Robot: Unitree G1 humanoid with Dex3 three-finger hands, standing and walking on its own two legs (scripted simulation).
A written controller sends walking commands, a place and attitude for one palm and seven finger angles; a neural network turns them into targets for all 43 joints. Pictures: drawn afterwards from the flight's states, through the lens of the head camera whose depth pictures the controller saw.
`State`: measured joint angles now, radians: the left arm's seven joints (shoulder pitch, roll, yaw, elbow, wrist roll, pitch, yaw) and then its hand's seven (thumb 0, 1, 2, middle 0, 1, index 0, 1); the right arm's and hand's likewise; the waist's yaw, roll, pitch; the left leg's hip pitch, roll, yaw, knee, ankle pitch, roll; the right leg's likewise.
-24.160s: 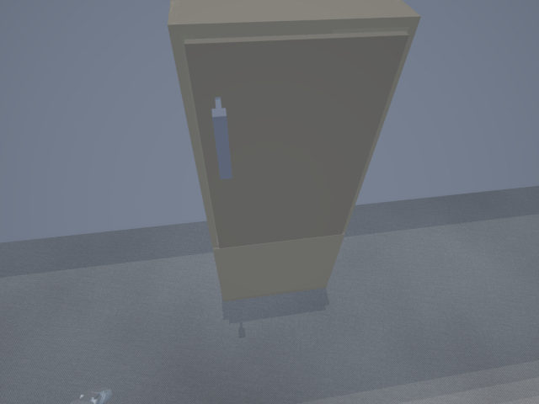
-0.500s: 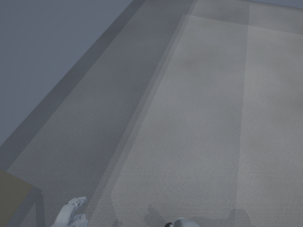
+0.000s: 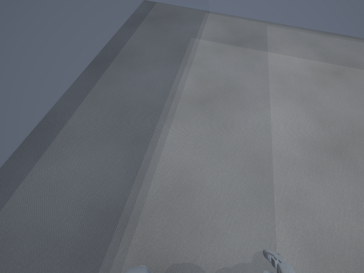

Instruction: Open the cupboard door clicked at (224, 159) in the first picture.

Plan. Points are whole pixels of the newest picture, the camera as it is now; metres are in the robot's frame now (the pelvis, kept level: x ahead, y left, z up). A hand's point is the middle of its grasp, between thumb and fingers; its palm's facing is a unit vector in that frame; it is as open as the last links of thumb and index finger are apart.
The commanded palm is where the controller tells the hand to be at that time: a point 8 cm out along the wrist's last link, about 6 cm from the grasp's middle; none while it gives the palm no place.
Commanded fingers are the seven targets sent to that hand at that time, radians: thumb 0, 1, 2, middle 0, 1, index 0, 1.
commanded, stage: walk to a spot facing it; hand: left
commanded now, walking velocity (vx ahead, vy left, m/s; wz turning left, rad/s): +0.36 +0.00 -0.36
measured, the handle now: out of the picture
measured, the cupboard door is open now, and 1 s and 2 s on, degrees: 43 43 43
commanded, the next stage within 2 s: turn to face it in 0.62 s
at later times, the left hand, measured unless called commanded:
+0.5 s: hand (163, 179) +0.39 +0.08 -0.15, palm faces -0.18 -0.96 -0.21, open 7.4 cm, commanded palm none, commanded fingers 0.00 0.90 0.90 -0.20 -0.30 -0.20 -0.30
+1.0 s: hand (166, 155) +0.49 +0.09 -0.18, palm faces +0.02 -0.99 -0.17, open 7.4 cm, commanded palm none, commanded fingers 0.00 0.90 0.90 -0.20 -0.30 -0.20 -0.30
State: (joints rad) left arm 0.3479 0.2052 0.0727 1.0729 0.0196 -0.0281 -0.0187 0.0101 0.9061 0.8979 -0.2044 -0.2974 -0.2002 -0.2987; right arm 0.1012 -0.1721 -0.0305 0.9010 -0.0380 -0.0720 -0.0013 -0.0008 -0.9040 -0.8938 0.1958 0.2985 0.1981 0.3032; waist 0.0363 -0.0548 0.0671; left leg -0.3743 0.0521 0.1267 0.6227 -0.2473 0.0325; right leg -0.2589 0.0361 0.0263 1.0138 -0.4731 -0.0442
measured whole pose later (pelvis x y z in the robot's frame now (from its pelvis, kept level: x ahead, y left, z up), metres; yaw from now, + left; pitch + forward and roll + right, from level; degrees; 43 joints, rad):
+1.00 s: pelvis +0.46 -0.09 +0.00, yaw -2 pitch +0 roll -1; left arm 0.24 0.17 0.05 1.04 0.02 0.00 0.01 0.01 0.91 0.90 -0.20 -0.30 -0.20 -0.30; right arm 0.17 -0.17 -0.03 0.99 -0.02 -0.03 -0.02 0.00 -0.90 -0.89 0.19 0.30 0.20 0.30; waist 0.01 -0.03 0.08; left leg -0.39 -0.02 0.06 0.58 -0.19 0.06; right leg -0.43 -0.05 -0.03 1.17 -0.45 0.05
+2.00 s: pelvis +0.61 -0.18 +0.00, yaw +35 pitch +1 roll +1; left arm 0.18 0.21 0.05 0.86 0.03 0.00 0.01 0.01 0.90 0.90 -0.20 -0.30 -0.20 -0.30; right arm 0.14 -0.26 -0.09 0.92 -0.01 0.08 0.01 0.00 -0.90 -0.89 0.20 0.30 0.20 0.30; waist -0.01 0.04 0.09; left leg -0.48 -0.02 -0.06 1.02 -0.50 -0.04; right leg -0.32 -0.07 -0.09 0.63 -0.33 -0.01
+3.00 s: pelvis +0.70 -0.18 +0.01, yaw +71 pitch +1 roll +3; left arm 0.24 0.19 0.05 0.90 0.03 0.00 0.02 0.01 0.91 0.90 -0.21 -0.30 -0.21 -0.30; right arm 0.09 -0.24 -0.07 0.94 -0.01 0.08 0.03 0.00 -0.91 -0.89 0.19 0.30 0.19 0.30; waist 0.01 -0.03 0.13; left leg -0.39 0.02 0.08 0.79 -0.44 -0.06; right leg -0.19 -0.13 -0.25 0.53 -0.35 -0.02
